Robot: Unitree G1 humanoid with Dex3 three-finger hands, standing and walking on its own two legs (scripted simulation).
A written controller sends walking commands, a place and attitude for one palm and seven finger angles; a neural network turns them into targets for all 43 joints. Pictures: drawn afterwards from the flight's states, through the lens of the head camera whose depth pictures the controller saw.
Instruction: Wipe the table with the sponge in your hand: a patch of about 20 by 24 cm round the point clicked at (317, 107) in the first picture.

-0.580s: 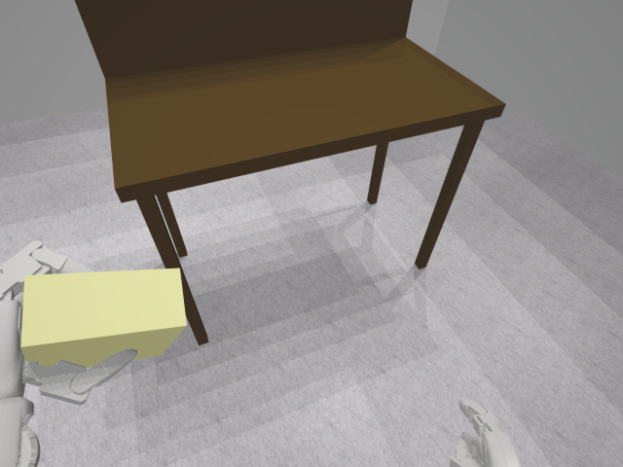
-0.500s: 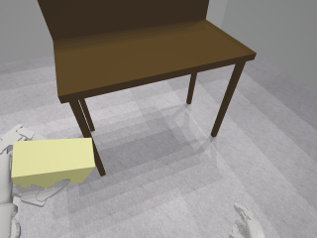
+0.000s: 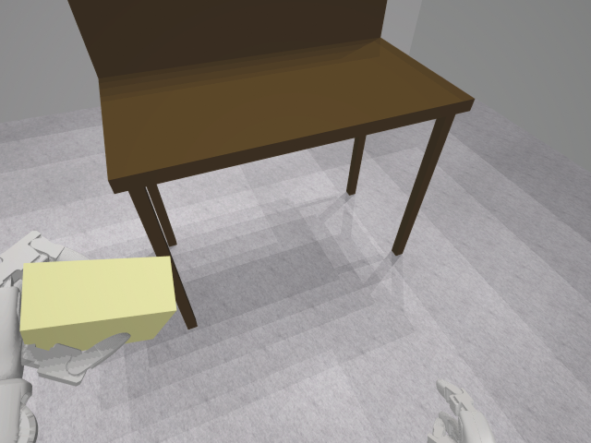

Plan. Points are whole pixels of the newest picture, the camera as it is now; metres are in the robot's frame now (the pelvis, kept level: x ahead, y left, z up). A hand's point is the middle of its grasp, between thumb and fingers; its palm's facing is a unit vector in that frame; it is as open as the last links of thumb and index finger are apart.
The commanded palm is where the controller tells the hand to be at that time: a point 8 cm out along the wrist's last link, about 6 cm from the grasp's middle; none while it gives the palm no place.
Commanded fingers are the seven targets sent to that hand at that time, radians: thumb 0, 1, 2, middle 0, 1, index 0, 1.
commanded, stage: walk to a spot facing it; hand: left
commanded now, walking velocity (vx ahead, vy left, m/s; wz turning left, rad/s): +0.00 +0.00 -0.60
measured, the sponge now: (121, 305) +0.22 +0.21 +0.14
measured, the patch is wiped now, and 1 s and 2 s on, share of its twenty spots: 0.00 0.00 0.00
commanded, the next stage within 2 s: turn to face it in 1.64 s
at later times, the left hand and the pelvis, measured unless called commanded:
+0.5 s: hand (148, 295) +0.23 +0.18 +0.16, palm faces +0.23 -0.87 -0.44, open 10.1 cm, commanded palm +0.18 +0.23 +0.18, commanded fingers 0.00 0.10 1.30 -1.20 -1.60 -1.20 -1.60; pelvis -0.03 -0.02 -0.02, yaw -11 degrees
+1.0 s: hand (313, 259) +0.27 +0.01 +0.17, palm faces -0.09 -0.86 -0.50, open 10.1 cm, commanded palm +0.25 +0.08 +0.18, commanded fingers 0.00 0.10 1.30 -1.20 -1.60 -1.20 -1.60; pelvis -0.02 -0.09 +0.00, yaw -29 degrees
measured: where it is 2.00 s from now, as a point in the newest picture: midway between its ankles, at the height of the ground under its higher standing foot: outside the picture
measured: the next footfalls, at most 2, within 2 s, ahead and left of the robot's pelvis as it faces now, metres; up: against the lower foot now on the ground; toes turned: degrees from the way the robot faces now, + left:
right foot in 0.76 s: -0.05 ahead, -0.16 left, +0.00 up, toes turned -29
left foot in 1.12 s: +0.18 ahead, -0.05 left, +0.00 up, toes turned -20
